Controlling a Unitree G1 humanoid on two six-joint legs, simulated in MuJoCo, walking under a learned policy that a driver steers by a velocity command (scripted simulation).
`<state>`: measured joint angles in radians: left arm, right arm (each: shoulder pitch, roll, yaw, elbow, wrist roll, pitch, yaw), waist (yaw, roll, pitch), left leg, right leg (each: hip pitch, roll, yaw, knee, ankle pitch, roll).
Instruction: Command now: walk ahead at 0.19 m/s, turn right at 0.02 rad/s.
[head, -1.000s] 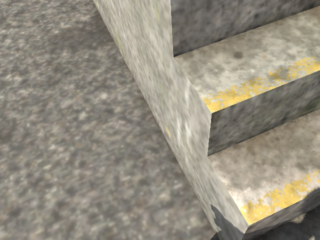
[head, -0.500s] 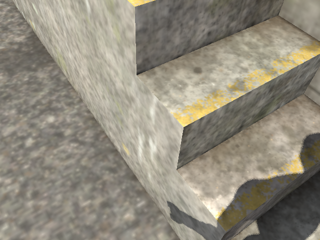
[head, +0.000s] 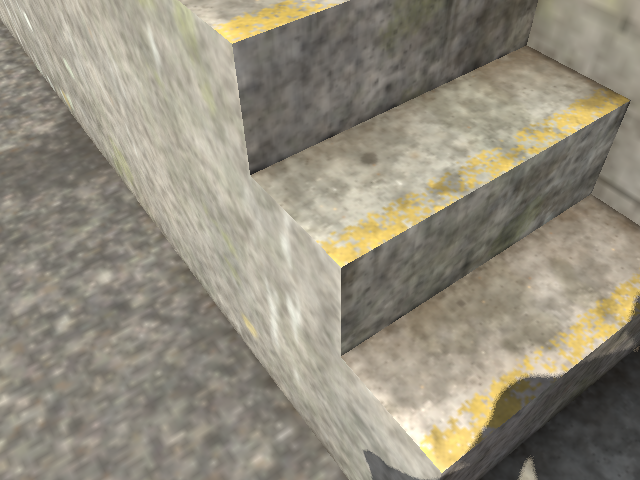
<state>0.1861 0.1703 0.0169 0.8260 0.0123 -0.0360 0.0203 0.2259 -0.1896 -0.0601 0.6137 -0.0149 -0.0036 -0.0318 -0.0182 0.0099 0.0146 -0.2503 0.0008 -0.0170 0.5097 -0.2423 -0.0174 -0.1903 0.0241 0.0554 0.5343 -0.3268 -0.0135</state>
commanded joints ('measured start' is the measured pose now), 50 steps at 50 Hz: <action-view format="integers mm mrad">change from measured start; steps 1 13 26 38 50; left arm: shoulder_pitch -64 -16 -29 -42 -56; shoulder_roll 118 112 124 134 148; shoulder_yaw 23 37 39 25 10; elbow -55 -31 -33 21 90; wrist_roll -5 7 0 -3 -6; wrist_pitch -21 -1 3 -7 -18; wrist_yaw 4 -1 14 18 17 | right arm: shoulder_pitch -57 -1 -90 -145 -179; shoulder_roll -58 -96 -91 -104 -125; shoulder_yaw -13 -19 -9 8 25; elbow -91 -27 42 138 232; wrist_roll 7 -1 -1 4 7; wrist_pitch -26 -52 -37 -37 -44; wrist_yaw -13 15 11 6 8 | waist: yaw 10 24 20 17 15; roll -66 62 -15 -12 -12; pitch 14 -111 -59 -44 -30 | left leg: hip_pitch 57 195 189 194 188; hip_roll -5 72 45 49 66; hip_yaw -7 -63 -30 -22 -29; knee -22 -14 -22 -70 -125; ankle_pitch -39 542 448 373 310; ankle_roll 5 65 70 46 36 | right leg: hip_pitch -137 72 102 139 146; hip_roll -75 -30 -45 -65 -72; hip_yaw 123 8 10 28 39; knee -218 -61 -85 -152 -216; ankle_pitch -200 378 455 501 438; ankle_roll -63 -23 -28 -32 -30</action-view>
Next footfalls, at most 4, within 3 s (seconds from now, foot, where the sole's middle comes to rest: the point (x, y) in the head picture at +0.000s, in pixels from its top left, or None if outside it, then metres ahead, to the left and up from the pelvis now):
none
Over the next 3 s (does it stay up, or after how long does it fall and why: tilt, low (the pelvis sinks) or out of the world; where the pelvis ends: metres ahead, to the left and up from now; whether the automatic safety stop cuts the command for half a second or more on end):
stays up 0.04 -0.02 0.02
